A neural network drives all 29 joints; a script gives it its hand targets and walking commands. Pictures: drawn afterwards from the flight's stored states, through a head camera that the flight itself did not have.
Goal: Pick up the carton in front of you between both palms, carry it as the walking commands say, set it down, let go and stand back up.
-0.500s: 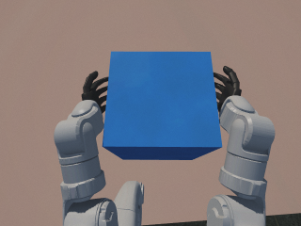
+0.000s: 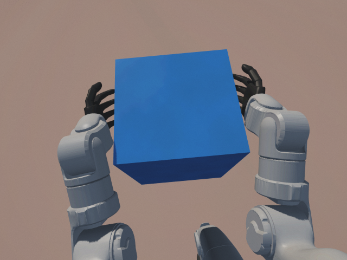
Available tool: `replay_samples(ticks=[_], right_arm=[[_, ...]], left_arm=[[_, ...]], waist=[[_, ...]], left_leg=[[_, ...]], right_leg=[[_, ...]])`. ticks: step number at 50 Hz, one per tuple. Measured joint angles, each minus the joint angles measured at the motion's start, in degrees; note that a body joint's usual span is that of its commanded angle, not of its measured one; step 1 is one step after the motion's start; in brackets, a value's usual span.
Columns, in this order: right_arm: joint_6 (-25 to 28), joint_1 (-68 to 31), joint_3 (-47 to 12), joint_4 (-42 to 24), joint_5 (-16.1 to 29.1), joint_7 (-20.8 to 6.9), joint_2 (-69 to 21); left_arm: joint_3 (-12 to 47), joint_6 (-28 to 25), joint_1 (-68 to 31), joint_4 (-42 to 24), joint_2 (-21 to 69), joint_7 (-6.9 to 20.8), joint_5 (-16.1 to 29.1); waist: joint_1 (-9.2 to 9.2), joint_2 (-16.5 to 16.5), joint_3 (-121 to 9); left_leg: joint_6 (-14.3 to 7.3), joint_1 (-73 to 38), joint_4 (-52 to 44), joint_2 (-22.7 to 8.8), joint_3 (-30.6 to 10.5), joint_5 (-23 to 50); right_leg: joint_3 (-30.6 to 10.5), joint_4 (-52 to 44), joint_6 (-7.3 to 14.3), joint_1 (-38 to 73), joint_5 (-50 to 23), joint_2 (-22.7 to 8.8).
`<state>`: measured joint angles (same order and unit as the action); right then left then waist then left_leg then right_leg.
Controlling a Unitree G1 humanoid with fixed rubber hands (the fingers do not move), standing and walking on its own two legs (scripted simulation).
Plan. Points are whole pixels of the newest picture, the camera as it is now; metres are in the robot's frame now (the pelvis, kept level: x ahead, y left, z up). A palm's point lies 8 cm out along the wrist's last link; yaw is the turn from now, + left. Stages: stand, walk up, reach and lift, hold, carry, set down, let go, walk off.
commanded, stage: carry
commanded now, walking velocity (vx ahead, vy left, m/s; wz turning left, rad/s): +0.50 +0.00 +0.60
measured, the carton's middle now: (177, 128) +0.37 -0.05 +0.09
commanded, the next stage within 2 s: none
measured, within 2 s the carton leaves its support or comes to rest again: neither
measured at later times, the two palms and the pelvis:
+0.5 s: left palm (43, 79) +0.56 +0.27 +0.12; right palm (145, 41) +0.69 -0.01 +0.11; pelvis +0.33 +0.00 +0.02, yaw +22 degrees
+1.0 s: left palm (49, 27) +0.86 +0.31 +0.11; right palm (134, 9) +0.91 +0.02 +0.11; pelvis +0.66 +0.12 -0.01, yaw +11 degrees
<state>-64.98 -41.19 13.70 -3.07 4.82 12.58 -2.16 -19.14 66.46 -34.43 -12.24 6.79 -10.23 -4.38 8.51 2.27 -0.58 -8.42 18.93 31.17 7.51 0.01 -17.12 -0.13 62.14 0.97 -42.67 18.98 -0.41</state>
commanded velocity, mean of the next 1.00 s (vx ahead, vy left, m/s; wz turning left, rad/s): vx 0.50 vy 0.00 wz -0.07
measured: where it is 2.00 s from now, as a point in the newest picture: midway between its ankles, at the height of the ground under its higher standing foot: (137, 109)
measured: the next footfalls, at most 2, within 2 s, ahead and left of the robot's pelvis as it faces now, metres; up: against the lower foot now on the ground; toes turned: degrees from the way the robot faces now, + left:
right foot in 0.18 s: +0.31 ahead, -0.12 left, +0.00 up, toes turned +8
left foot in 0.60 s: +0.48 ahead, +0.17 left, +0.00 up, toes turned +30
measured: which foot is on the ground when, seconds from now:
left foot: down 0.00-0.20, up 0.22-0.58, down 0.60-1.00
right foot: up 0.00-0.16, down 0.18-0.58, up 0.60-1.00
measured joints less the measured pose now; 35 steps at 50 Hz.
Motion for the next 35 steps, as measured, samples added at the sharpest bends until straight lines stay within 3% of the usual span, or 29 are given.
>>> replay_samples(ticks=[8,10,13,15,21,26,29,31,33,35], right_arm=[[-3.78,-2.38,3.64,2.52,-3.91,-1.48,-1.34],[-4.47,-1.97,4.62,2.8,-3.97,-2.17,-0.21],[-4.84,-0.13,6.0,3.37,-3.7,-2.75,0.2],[-4.73,1.43,6.56,3.08,-4.78,-2.89,-1.39],[-1.76,7.39,5.31,-0.29,-8.61,-4.19,-5.29],[0.66,16.38,2.4,-6.8,-9.51,-5.52,-7.58],[1.42,21.82,-1.55,-11.31,-9.68,-5.03,-8.19],[1.85,24.11,-4.58,-12.46,-9.63,-4.99,-7.16],[1.37,26.35,-6.5,-13.52,-9.48,-4.99,-6.57],[0.69,29.28,-7.79,-15.58,-9.05,-4.99,-5.99]], left_arm=[[0.7,4.79,-4.33,5.05,-2.56,-0.67,1.75],[1.24,4.87,-5.81,7.73,-1.93,-0.77,2.02],[1.8,4.64,-5.64,10.14,-0.58,-1.38,1.32],[1.34,4.43,-3.59,9.81,0.06,-1.31,1.32],[0.7,0.37,3.02,7.58,1.82,0.71,0.98],[2.49,-2.56,11.65,1.94,4.12,2.34,0.74],[6.42,-2.53,17.23,-3.02,2.59,1.87,1.8],[7.48,-2.55,19.66,-5.05,1.85,1.8,2.37],[8.88,-2.05,22.54,-6.84,1.28,1.77,2.53],[10.87,-1.3,25.17,-8.72,0.85,1.67,2.38]], waist=[[-4.07,-2.31,-6.04],[-5.77,-1.72,-6.25],[-9.01,-1.02,-4.59],[-10.09,-1.16,-3.62],[-10.99,-1.56,-2.13],[-10.42,-2.16,-2.15],[-10.92,-2.15,-2.0],[-10.7,-3.47,-1.76],[-10.48,-3.5,-1.16],[-10.02,-3.11,-1.02]], left_leg=[[2.22,-9.78,-0.97,-0.96,-7.8,-8.18],[3.12,-7.85,8.78,-1.45,-6.46,-9.12],[5.48,1.56,32.3,-1.9,-3.09,-9.27],[6.0,6.53,37.17,-3.23,-0.46,-6.66],[7.74,13.67,18.96,-7.37,3.53,-1.72],[6.95,12.48,1.42,-7.39,7.35,8.48],[5.43,6.45,-7.7,-6.55,10.79,13.77],[3.85,5.07,-4.95,-6.09,11.96,10.78],[3.28,3.24,-3.54,-6.84,12.54,6.72],[4.57,-0.34,-6.2,-7.73,12.89,5.8]], right_leg=[[2.66,-31.08,0.12,8.78,-14.82,0.46],[4.22,-33.69,0.9,12.99,-15.7,0.66],[6.29,-30.69,1.11,15.67,-9.01,0.05],[7.18,-33.18,0.52,19.35,-7.79,-0.99],[10.93,-42.79,-0.57,30.68,-5.75,-4.23],[14.36,-46.02,-2.99,39.62,-0.9,-6.19],[14.36,-39.58,-4.61,42.11,5.02,-7.28],[10.84,-24.16,-4.56,37.28,8.15,-8.79],[5.67,-6.17,-3.37,28.85,9.14,-6.53],[4.52,1.92,-2.05,21.92,6.69,-4.83]])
